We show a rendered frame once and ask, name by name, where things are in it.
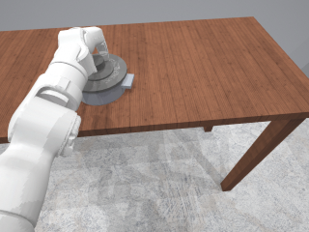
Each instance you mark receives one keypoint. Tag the table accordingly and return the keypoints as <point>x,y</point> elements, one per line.
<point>187,74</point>

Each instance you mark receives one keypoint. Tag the robot left upper arm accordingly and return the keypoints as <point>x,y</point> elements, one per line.
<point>45,131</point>

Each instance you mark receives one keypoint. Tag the robot left forearm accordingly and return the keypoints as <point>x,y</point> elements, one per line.
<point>66,75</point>

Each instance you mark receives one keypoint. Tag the left robot hand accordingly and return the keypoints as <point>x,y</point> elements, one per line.
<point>100,43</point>

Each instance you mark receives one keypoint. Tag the pot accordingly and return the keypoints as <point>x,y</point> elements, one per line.
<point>111,95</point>

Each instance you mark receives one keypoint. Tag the lid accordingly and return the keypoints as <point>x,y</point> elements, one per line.
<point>109,77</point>

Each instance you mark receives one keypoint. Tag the knob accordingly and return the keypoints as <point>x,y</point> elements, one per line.
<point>98,62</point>

